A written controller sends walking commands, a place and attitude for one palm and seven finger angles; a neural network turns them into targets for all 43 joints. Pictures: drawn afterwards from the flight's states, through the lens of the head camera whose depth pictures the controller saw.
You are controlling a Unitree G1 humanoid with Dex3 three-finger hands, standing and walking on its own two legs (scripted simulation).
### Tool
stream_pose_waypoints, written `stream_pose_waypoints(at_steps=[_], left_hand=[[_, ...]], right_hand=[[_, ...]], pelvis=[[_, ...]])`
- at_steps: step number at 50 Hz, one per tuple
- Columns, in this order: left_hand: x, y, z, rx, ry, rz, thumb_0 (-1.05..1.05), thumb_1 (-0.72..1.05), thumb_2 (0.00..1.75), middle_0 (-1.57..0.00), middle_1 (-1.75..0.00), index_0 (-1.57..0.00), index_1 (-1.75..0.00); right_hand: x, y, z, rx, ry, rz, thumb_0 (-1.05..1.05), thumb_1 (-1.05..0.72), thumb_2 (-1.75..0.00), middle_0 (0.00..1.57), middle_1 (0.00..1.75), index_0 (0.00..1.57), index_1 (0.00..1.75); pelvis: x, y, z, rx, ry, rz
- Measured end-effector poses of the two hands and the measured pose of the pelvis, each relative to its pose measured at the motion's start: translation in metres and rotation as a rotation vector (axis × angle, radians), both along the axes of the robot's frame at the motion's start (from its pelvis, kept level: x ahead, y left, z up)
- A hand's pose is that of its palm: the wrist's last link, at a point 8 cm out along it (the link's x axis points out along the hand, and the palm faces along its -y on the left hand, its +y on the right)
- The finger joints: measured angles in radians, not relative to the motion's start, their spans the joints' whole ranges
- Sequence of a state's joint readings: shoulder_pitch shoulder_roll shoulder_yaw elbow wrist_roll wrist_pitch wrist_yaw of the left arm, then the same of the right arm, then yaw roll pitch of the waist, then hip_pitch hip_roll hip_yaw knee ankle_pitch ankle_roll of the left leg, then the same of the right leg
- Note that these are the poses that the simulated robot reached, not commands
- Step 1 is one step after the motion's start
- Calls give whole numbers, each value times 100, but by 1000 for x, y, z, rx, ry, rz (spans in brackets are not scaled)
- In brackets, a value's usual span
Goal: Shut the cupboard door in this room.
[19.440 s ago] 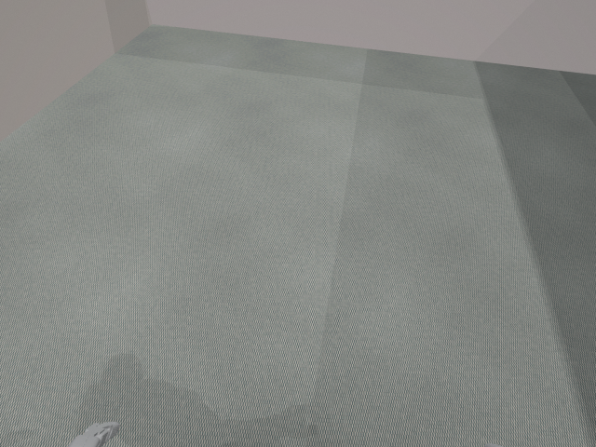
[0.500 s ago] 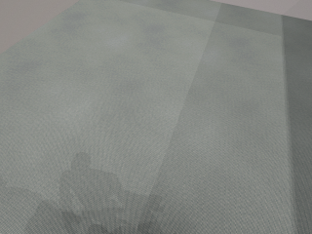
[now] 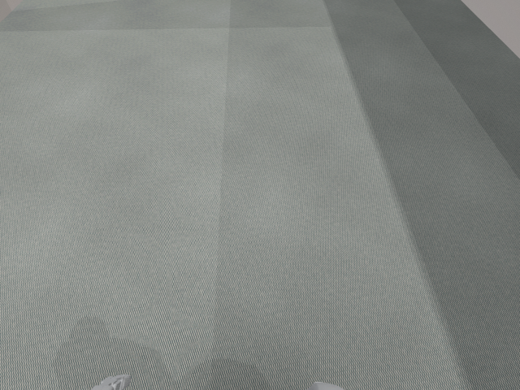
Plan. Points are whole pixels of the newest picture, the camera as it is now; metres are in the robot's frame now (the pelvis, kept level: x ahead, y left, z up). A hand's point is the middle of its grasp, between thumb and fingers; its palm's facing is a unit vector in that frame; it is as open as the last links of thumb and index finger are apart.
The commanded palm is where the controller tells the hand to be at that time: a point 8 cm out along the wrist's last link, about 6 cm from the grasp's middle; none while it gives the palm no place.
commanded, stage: turn or walk to find it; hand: left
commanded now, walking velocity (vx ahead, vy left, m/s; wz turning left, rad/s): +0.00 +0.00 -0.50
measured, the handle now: out of the picture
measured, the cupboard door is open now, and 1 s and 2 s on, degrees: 96 96 96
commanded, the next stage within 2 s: none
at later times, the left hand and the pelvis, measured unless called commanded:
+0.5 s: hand out of the picture +0.09 +0.15 -0.15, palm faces -0.14 -0.96 -0.24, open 7.4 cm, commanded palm none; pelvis -0.01 -0.03 +0.01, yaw -12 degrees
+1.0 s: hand out of the picture +0.14 +0.15 -0.16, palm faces -0.44 -0.86 -0.24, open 7.4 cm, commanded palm none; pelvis -0.03 +0.00 +0.00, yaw -30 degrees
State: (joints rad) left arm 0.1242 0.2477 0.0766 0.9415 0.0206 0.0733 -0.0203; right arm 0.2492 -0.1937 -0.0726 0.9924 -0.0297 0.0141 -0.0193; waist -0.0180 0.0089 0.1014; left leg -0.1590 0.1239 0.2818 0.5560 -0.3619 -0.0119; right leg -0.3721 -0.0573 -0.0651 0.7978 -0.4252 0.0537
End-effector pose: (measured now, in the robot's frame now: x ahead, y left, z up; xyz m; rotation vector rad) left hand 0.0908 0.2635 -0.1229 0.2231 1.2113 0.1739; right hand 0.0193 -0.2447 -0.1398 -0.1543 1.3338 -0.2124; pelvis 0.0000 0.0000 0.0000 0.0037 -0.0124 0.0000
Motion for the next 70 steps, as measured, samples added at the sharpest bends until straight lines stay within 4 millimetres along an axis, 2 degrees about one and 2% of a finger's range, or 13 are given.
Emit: stream_pose_waypoints(at_steps=[3, 6, 11, 15, 22, 31, 38, 44, 48, 54, 57, 64, 70], left_hand=[[32, -27, 1, 16, -68, -79, 1, 91, 89, -20, -30, -20, -30], [45, -50, 7, 17, -109, -109, 1, 90, 89, -20, -30, -20, -30], [42, -75, 15, 3, -84, -137, 1, 90, 89, -20, -30, -20, -30], [33, -84, 15, -12, -54, -158, 1, 90, 89, -21, -30, -20, -30], [11, -74, 7, -23, 6, -157, 1, 90, 89, -21, -30, -21, -30], [-9, -26, -18, -26, 97, -164, 1, 90, 89, -21, -30, -20, -30], [9, -9, -14, -33, 110, -245, 1, 90, 89, -20, -30, -20, -30], [34, -19, -9, -22, 94, -336, 1, 90, 89, -20, -30, -20, -30], [55, -47, -6, -15, 76, -421, 1, 91, 89, -20, -30, -20, -30], [87, -113, -4, -3, -24, -579, 1, 90, 89, -20, -30, -20, -30], [90, -140, 2, -2, -68, -623, 1, 90, 89, -20, -30, -20, -30], [80, -165, 12, -15, -45, -673, 1, 90, 89, -21, -30, -20, -30], [75, -164, 6, -32, -7, -704, 1, 90, 89, -21, -30, -20, -30]], right_hand=[[-24, -24, -17, 13, 46, -58, 1, -90, -90, 20, 30, 20, 30], [-35, -40, -18, 7, 82, -89, 1, -90, -90, 20, 30, 20, 30], [-25, -55, -6, 9, 29, -104, 1, -91, -90, 19, 30, 19, 30], [-11, -61, 2, 4, -36, -112, 1, -91, -90, 19, 30, 19, 30], [8, -58, 11, -20, -107, -119, 1, -91, -90, 19, 30, 19, 30], [21, -28, 24, -77, -208, -145, 1, -90, -90, 20, 30, 20, 30], [-19, -2, 37, -89, -178, -218, 1, -90, -90, 20, 30, 20, 30], [-61, 7, 32, -71, -147, -331, 1, -90, -90, 20, 30, 20, 30], [-100, 9, 21, -44, -104, -421, 1, -90, -90, 20, 30, 20, 30], [-168, -1, -11, 9, -22, -558, 1, -90, -90, 20, 30, 20, 30], [-192, -7, -18, 18, 30, -600, 1, -90, -90, 20, 30, 20, 30], [-200, -23, 0, -4, -4, -639, 1, -91, -90, 19, 30, 19, 30], [-189, -30, 11, -47, -60, -660, 1, -91, -90, 19, 30, 19, 30]], pelvis=[[2, -17, -10, 5, 0, -34], [0, -28, -8, 9, -9, -48], [-3, -40, 4, 32, -5, -97], [-5, -44, 9, 38, 1, -131], [-6, -38, 8, 24, 11, -186], [-11, -5, -1, -5, 26, -265], [-14, 12, 9, -28, 1, -356], [-18, 11, 10, -24, 0, -436], [-24, 3, 7, -16, 2, -488], [-38, -22, -9, 8, 8, -568], [-45, -28, -9, 1, 2, -584], [-53, -37, 6, 25, -1, -649], [-51, -34, 8, 18, 10, -702]])
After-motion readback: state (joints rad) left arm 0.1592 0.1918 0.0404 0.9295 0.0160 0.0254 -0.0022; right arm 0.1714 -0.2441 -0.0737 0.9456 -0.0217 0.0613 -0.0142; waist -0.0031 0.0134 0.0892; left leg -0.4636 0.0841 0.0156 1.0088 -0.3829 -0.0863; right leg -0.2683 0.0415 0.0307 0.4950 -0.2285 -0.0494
